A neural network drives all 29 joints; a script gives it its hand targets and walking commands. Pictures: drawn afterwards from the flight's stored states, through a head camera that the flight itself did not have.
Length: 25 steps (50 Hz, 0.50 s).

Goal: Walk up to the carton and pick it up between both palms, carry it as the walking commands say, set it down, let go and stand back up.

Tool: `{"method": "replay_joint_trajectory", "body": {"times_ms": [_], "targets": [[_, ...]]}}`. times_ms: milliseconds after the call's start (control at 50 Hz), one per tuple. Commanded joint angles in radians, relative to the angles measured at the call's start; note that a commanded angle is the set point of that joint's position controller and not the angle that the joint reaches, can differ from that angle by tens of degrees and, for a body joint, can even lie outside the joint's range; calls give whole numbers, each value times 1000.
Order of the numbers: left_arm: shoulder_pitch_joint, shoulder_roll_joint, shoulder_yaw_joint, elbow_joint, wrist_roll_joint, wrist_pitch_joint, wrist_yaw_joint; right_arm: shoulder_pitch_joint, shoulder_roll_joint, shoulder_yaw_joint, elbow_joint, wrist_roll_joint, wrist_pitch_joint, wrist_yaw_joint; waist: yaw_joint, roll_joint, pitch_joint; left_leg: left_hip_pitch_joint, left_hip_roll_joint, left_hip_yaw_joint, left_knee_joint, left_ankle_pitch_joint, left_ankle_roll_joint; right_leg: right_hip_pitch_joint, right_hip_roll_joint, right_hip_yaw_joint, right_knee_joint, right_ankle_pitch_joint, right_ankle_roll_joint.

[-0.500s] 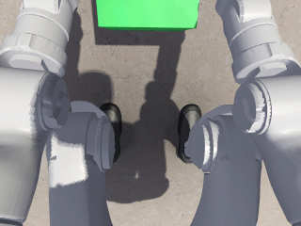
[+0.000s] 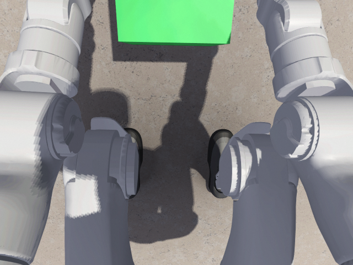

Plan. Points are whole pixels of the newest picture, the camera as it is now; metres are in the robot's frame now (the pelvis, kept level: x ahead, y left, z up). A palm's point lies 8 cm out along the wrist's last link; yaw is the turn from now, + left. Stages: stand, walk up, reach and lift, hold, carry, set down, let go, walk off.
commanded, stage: reach and lift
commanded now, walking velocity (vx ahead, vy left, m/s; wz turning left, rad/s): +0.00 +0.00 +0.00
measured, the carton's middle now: out of the picture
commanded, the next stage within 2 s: none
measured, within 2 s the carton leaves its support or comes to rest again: leaves its support in 0.44 s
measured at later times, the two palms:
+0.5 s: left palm out of the picture +0.53 +0.16 -0.18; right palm out of the picture +0.54 -0.12 -0.18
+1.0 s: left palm out of the picture +0.53 +0.16 -0.14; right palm out of the picture +0.54 -0.10 -0.13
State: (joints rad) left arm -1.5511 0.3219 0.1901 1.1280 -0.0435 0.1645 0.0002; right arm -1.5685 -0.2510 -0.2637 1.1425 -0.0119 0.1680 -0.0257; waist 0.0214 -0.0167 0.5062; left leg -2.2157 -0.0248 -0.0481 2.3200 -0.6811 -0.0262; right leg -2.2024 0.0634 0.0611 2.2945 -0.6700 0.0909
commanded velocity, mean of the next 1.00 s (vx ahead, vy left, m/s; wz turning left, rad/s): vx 0.00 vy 0.00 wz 0.00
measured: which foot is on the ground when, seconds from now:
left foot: down 0.00-1.00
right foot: down 0.00-1.00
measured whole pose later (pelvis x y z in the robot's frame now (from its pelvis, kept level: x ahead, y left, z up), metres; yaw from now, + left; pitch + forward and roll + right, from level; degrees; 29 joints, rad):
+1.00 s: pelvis -0.02 +0.00 +0.04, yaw +1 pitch +32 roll -4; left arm -1.56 0.20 0.21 0.91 -0.01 0.31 0.32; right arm -1.53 -0.16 -0.31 0.86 -0.07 0.33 -0.23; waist 0.01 0.00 0.53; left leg -2.14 -0.10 -0.08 2.17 -0.59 -0.04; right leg -2.09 0.10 0.08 2.14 -0.62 0.13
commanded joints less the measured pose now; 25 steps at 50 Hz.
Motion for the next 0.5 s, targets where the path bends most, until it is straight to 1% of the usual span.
{"method": "replay_joint_trajectory", "body": {"times_ms": [0, 40, 60, 80, 140, 160, 180, 200, 220, 240, 260, 280, 300, 320, 340, 360, 380, 400, 420, 440, 460, 480], "targets": [[-439, -863, -210, -148, -67, -22, -230, -345, 855, 192, -143, 68, -33, 206, -18, 24, -913, 450, -100, 90, -180, 505, 21, 375, 69, -140, -139, 468, -92], [-442, -868, -217, -154, -74, -23, -228, -359, 863, 209, -144, 79, -36, 202, -11, 5, -927, 434, -103, 91, -181, 501, 24, 404, 68, -138, -137, 471, -91], [-449, -868, -218, -156, -80, -25, -227, -363, 862, 214, -143, 82, -34, 199, -12, 14, -929, 453, -102, 92, -181, 510, 24, 395, 66, -136, -141, 471, -91], [-437, -877, -216, -143, -76, -23, -225, -366, 871, 219, -137, 90, -34, 202, -4, 19, -928, 461, -104, 93, -184, 505, 26, 390, 66, -140, -139, 461, -90], [-476, -880, -238, -180, -98, -27, -221, -390, 893, 245, -168, 109, -36, 196, -6, 9, -988, 472, -104, 102, -180, 519, 27, 441, 68, -136, -141, 493, -90], [-477, -889, -242, -181, -99, -25, -222, -405, 899, 258, -181, 116, -35, 192, 1, 5, -1017, 473, -106, 107, -181, 528, 26, 475, 67, -135, -142, 511, -88], [-485, -906, -245, -193, -107, -24, -221, -421, 897, 262, -195, 124, -36, 189, -4, 4, -1040, 485, -106, 107, -180, 535, 27, 480, 68, -135, -144, 516, -88], [-497, -910, -249, -193, -112, -23, -221, -421, 911, 272, -198, 125, -35, 186, 2, 6, -1066, 500, -107, 106, -181, 542, 25, 487, 69, -136, -142, 521, -87], [-511, -912, -260, -231, -120, -26, -217, -431, 920, 282, -222, 133, -34, 181, 0, -9, -1119, 503, -110, 111, -179, 563, 23, 545, 71, -136, -143, 557, -86], [-517, -917, -267, -227, -118, -24, -213, -439, 922, 283, -228, 142, -37, 180, -1, 12, -1143, 544, -108, 111, -182, 570, 23, 522, 72, -143, -142, 549, -83], [-538, -921, -277, -260, -123, -24, -209, -456, 937, 291, -246, 147, -35, 175, 3, 9, -1190, 556, -109, 111, -180, 593, 22, 558, 74, -140, -141, 579, -82], [-545, -936, -288, -278, -141, -23, -204, -486, 930, 308, -294, 162, -40, 169, -5, 7, -1248, 611, -112, 109, -183, 617, 23, 579, 77, -148, -143, 588, -78], [-555, -935, -288, -275, -135, -20, -200, -507, 938, 313, -292, 166, -39, 167, 0, 7, -1266, 613, -108, 107, -183, 617, 21, 575, 76, -148, -142, 585, -77], [-585, -941, -299, -295, -147, -21, -194, -523, 942, 321, -296, 176, -37, 162, 4, 5, -1303, 633, -105, 110, -183, 618, 19, 593, 75, -151, -145, 586, -77], [-598, -943, -305, -335, -152, -23, -189, -534, 951, 336, -325, 187, -35, 158, 6, -4, -1363, 657, -108, 112, -185, 644, 18, 639, 78, -155, -144, 618, -72], [-625, -955, -318, -379, -163, -24, -183, -540, 959, 346, -342, 193, -33, 153, 5, 1, -1422, 684, -109, 118, -184, 676, 11, 666, 80, -153, -148, 648, -73], [-629, -951, -319, -377, -164, -23, -176, -568, 966, 350, -361, 200, -34, 151, 15, 7, -1458, 712, -111, 116, -193, 680, 14, 666, 81, -159, -148, 645, -69], [-654, -964, -316, -386, -167, -17, -172, -600, 962, 352, -388, 203, -34, 145, 8, 6, -1495, 734, -110, 118, -192, 674, 14, 673, 83, -159, -156, 635, -68], [-670, -955, -309, -393, -161, -13, -165, -624, 963, 347, -400, 204, -31, 139, 11, -3, -1513, 746, -109, 117, -199, 668, 15, 679, 81, -164, -163, 630, -63], [-683, -965, -317, -408, -169, -11, -163, -637, 959, 356, -421, 204, -29, 134, 7, 2, -1545, 746, -109, 123, -199, 675, 11, 708, 81, -159, -169, 644, -65], [-686, -967, -316, -402, -167, -7, -158, -670, 950, 361, -443, 207, -29, 130, 18, 6, -1577, 751, -110, 129, -202, 661, 10, 717, 80, -157, -173, 631, -65], [-697, -970, -312, -405, -162, -4, -153, -693, 952, 364, -445, 206, -27, 124, 12, 9, -1596, 761, -109, 132, -206, 650, 11, 731, 80, -161, -178, 624, -62]]}}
